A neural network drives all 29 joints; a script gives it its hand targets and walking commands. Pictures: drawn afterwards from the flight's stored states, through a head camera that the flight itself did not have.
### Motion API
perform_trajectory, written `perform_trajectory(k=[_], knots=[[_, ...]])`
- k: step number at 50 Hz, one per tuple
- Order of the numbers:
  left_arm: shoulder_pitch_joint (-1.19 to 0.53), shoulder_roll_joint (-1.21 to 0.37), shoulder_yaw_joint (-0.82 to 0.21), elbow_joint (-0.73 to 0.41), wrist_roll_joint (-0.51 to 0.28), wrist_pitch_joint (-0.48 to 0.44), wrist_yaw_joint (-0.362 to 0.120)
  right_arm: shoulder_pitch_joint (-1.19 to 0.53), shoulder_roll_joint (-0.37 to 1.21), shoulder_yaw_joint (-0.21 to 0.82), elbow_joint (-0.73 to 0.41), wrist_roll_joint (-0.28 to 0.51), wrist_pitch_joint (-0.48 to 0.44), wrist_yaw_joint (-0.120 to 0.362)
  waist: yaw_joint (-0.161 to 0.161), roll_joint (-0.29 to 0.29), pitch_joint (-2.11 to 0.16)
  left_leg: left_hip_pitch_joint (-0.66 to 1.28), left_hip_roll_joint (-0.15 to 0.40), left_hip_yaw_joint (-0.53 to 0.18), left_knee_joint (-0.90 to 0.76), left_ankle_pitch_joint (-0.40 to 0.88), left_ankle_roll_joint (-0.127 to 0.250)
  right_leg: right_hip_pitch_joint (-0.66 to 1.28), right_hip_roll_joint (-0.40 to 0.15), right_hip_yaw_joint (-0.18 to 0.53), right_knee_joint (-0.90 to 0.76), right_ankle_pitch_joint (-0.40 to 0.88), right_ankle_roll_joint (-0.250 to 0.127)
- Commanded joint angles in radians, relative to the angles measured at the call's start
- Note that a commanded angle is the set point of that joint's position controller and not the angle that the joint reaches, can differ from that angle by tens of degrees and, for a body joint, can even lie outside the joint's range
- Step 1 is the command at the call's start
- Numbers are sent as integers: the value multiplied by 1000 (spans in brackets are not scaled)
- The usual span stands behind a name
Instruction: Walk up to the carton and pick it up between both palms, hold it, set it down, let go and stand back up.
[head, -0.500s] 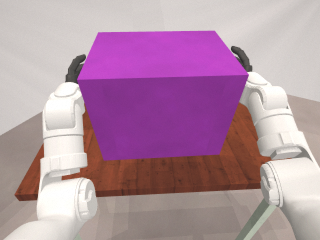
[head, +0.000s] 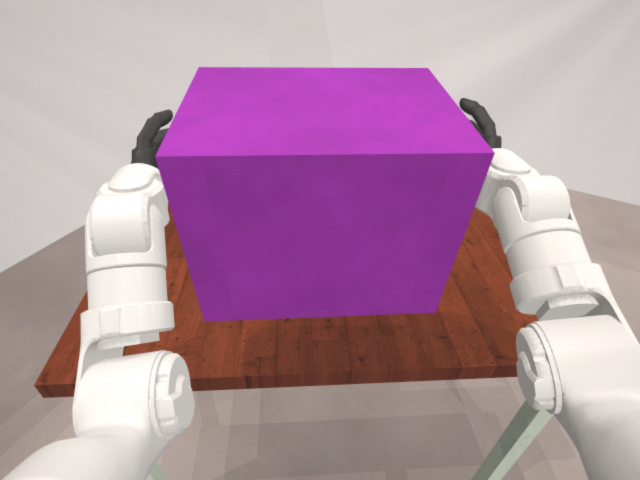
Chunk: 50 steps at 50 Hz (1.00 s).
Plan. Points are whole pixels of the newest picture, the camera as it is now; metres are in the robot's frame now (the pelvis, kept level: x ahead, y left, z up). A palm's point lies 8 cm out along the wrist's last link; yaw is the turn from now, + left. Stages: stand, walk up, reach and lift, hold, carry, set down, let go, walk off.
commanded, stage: hold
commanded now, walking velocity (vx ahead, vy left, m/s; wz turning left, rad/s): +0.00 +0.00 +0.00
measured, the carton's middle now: (318, 191) +0.39 +0.00 +0.22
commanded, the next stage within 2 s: none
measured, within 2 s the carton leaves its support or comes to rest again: neither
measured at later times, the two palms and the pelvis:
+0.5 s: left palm (157, 169) +0.37 +0.19 +0.26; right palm (484, 158) +0.38 -0.19 +0.28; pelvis +0.01 +0.00 +0.00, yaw -1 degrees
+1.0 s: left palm (156, 172) +0.37 +0.19 +0.26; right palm (483, 158) +0.38 -0.19 +0.28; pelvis +0.01 +0.00 +0.00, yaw +0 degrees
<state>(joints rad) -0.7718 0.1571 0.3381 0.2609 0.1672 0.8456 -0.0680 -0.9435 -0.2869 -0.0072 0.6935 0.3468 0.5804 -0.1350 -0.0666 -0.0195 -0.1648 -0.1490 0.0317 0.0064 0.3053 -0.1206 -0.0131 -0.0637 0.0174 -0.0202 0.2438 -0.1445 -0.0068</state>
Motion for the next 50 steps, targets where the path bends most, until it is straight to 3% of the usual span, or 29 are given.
perform_trajectory(k=[1,6,11,13,27,37,50], knots=[[-749,-498,-425,-165,-220,-74,-127,-742,570,216,-309,145,-39,156,-14,47,-327,160,-49,-13,-7,149,-6,3,42,31,-27,146,19],[-719,-493,-403,-153,-196,-66,-129,-731,553,217,-283,146,-40,160,-4,48,-298,153,-46,-15,-11,153,-8,18,44,33,-29,141,12],[-768,-495,-443,-220,-212,-77,-124,-749,587,238,-347,170,-42,150,-14,78,-340,167,-45,-16,14,212,-15,35,52,34,-7,216,22],[-766,-491,-434,-195,-203,-74,-122,-758,578,226,-341,166,-38,149,-8,86,-308,157,-45,-16,9,182,-15,17,49,33,-11,184,20],[-691,-461,-388,-141,-183,-60,-145,-731,585,252,-342,167,-15,129,5,7,-294,147,-52,-7,2,166,12,46,44,46,-16,230,37],[-758,-479,-438,-241,-231,-78,-131,-747,605,270,-422,198,-16,123,-4,48,-360,171,-57,-10,31,237,-8,46,49,43,-3,277,38],[-739,-465,-421,-180,-199,-64,-149,-737,584,233,-348,164,-5,127,-8,55,-289,129,-50,-11,-4,132,-2,24,41,44,-16,178,27]])
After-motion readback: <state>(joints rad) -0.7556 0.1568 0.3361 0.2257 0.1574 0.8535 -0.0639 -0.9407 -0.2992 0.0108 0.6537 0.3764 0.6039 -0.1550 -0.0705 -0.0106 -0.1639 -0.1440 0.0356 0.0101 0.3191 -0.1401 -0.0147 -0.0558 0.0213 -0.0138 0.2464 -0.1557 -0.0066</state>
